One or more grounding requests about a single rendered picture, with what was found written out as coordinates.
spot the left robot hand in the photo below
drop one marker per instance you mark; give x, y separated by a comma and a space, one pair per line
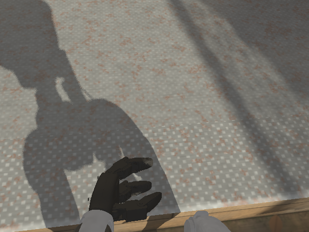
111, 196

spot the robot right shin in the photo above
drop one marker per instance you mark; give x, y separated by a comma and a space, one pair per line
201, 213

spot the left robot forearm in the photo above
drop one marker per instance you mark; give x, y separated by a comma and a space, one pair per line
95, 221

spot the right robot thigh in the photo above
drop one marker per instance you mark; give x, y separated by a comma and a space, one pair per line
204, 224

